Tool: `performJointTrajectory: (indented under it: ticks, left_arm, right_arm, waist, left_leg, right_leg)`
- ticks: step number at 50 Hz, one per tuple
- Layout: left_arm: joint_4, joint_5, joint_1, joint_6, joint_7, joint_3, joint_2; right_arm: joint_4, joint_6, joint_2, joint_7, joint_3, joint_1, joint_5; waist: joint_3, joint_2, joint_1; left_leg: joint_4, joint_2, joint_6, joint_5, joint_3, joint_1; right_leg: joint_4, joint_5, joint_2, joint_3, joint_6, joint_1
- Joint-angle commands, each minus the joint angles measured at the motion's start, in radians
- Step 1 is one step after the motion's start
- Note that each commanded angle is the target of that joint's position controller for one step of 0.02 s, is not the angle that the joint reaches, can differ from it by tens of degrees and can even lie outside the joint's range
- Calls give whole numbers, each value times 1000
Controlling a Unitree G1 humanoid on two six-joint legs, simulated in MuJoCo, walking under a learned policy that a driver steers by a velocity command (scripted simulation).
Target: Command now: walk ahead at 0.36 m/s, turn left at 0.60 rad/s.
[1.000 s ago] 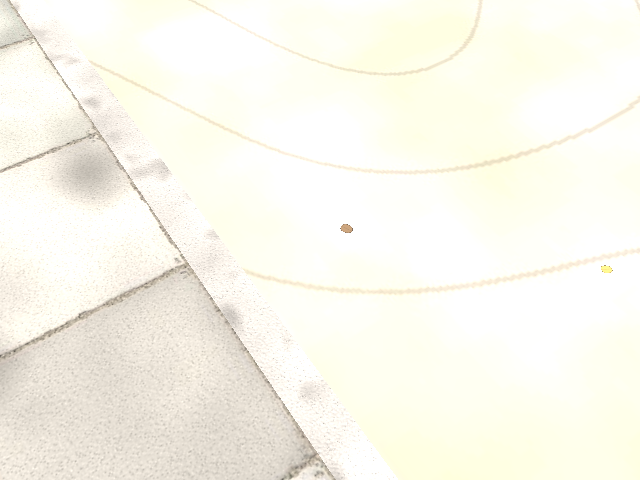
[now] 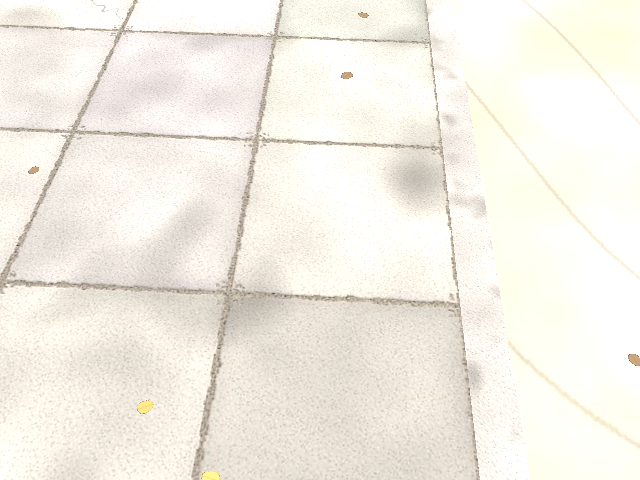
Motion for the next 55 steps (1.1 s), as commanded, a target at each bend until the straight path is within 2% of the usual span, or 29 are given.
performJointTrajectory:
  ticks: [1,3,4,5,6,7,9,13,17,21,24,25,26,27,28,29,30,33,38,44,46,47,48,49,50,51,52,54,55]
  left_arm:
    - [-61,-22,-63,-17,-17,52,199]
    - [-57,-13,-58,-16,-18,33,150]
    - [-81,18,-81,-21,-19,8,83]
    - [-180,38,-135,-45,-14,-14,18]
    - [-182,-5,-190,-70,-19,7,119]
    - [-181,-24,-183,-86,-29,15,147]
    - [-142,22,-147,-96,-32,19,148]
    - [-132,41,-162,-78,-34,11,107]
    - [-173,36,-308,-70,-37,-18,38]
    - [-186,24,-335,-66,-49,-2,82]
    - [-153,37,-202,-74,-35,21,130]
    - [-148,53,-121,-81,-27,26,151]
    - [-154,72,-51,-79,-16,28,204]
    - [-142,67,-44,-57,-24,24,190]
    - [-171,42,-98,-37,-20,16,131]
    - [-186,32,-148,-23,-10,0,74]
    - [-181,31,-192,-10,-4,-11,52]
    - [-155,50,-240,-3,7,0,85]
    - [-125,37,-233,4,14,20,132]
    - [-100,15,-235,32,3,32,173]
    - [-84,0,-226,41,2,29,161]
    - [-62,1,-180,45,0,21,129]
    - [-66,28,-153,47,-7,5,69]
    - [-131,42,-233,43,3,7,84]
    - [-133,32,-279,44,10,22,123]
    - [-128,18,-256,46,11,26,124]
    - [-102,22,-222,47,19,31,124]
    - [-92,34,-202,45,22,34,125]
    - [-89,29,-182,41,15,33,116]
  right_arm:
    - [-80,-20,-84,10,-21,-28,2]
    - [-16,-18,-139,3,-55,153,7]
    - [19,-18,-228,-11,-91,325,15]
    - [-15,-41,-354,-11,-101,334,10]
    - [-22,-69,-250,1,-73,308,3]
    - [-21,-84,-191,3,-49,261,-6]
    - [-37,-85,-134,-2,-28,156,-8]
    - [-37,-85,-167,-35,-30,117,-21]
    - [7,-62,-187,-62,-44,176,-5]
    - [38,-44,-190,-75,-53,209,7]
    - [13,-39,-171,-75,-52,140,0]
    - [-6,-39,-139,-68,-40,121,0]
    - [-32,-40,-54,-62,-14,184,-28]
    - [-7,-37,-63,-52,-6,397,-10]
    - [32,-22,-186,-52,-36,383,1]
    - [10,-6,-225,-55,-50,252,10]
    - [3,13,-216,-65,-51,207,10]
    - [-20,40,-132,-72,-34,194,0]
    - [-65,29,-100,-60,-15,108,-16]
    - [-90,33,-120,-29,-23,61,-11]
    - [-77,31,-124,-24,-34,97,-15]
    - [-66,31,-154,-31,-49,133,-19]
    - [-76,28,-254,-48,-75,158,-19]
    - [-111,15,-326,-49,-84,122,-43]
    - [-111,-7,-269,-40,-70,113,-57]
    - [-104,-23,-241,-38,-60,80,-51]
    - [-108,-28,-214,-39,-56,34,-33]
    - [-116,-24,-179,-48,-37,-4,-20]
    - [-111,-22,-168,-52,-34,13,-19]
  waist:
    - [18,-120,-42]
    - [-55,-51,-133]
    - [-112,131,-207]
    - [-152,348,-169]
    - [-121,180,-201]
    - [-44,183,-160]
    - [20,100,-99]
    - [17,81,-57]
    - [16,102,-101]
    - [-11,114,-96]
    - [-88,138,-30]
    - [-182,104,14]
    - [-333,-98,-9]
    - [-499,-328,-90]
    - [-446,-167,-79]
    - [-288,-101,-52]
    - [-192,-54,-64]
    - [-68,-124,-97]
    - [-132,-100,-67]
    - [-100,-121,-64]
    - [-102,-103,-91]
    - [-97,-53,-98]
    - [-74,204,-78]
    - [-51,318,-92]
    - [-76,196,-122]
    - [-75,172,-90]
    - [-82,122,-66]
    - [-104,136,-48]
    - [-137,131,-45]
  left_leg:
    - [-140,-26,50,39,65,83]
    - [-219,-99,99,63,100,391]
    - [-310,37,170,-12,-150,602]
    - [-478,273,371,-224,-758,729]
    - [-543,301,399,-305,-776,694]
    - [-541,274,367,-239,-667,622]
    - [-527,178,302,-13,-465,476]
    - [-520,99,270,485,-287,351]
    - [-440,20,192,638,-195,244]
    - [-365,57,153,576,-307,314]
    - [-186,30,117,713,-350,374]
    - [-28,-29,83,659,-333,331]
    - [273,-135,33,112,-281,125]
    - [543,-229,-14,-463,-246,-95]
    - [646,-134,-42,-345,-250,-122]
    - [648,-104,-60,-262,-182,-164]
    - [616,-70,-73,-209,-151,-158]
    - [469,-34,-72,-142,-85,-39]
    - [248,20,-51,-38,-61,-4]
    - [4,0,-1,19,11,104]
    - [-166,-39,40,98,44,208]
    - [-253,-43,77,168,2,291]
    - [-380,154,163,428,-296,388]
    - [-419,313,353,461,-565,341]
    - [-423,284,368,452,-512,328]
    - [-409,236,318,436,-431,321]
    - [-392,187,266,403,-379,328]
    - [-371,150,245,520,-334,306]
    - [-381,130,245,429,-328,318]
  right_leg:
    - [-110,-77,-239,143,-182,-62]
    - [143,66,-179,31,-125,-204]
    - [521,-5,-90,-59,-48,-398]
    - [841,-343,89,45,10,-781]
    - [944,-293,40,195,-8,-877]
    - [914,-190,1,203,-37,-880]
    - [774,-32,-46,200,-30,-773]
    - [608,147,6,154,31,-634]
    - [301,326,98,120,39,-463]
    - [174,357,115,186,1,-395]
    - [118,315,110,180,-45,-247]
    - [83,476,46,205,-89,-55]
    - [193,907,-182,402,-175,262]
    - [152,932,-427,769,-373,472]
    - [89,624,-388,744,-351,351]
    - [57,477,-317,577,-304,213]
    - [21,372,-257,475,-275,76]
    - [-73,283,-172,290,-256,-191]
    - [-86,379,-243,218,-299,-114]
    - [-58,210,-251,134,-240,-107]
    - [33,153,-230,89,-174,-128]
    - [128,80,-192,51,-110,-188]
    - [411,-139,-72,-59,-6,-371]
    - [642,-379,63,31,48,-578]
    - [776,-362,50,153,40,-596]
    - [801,-275,36,183,26,-598]
    - [791,-202,25,195,27,-591]
    - [820,-122,41,189,47,-542]
    - [806,-82,47,185,52,-527]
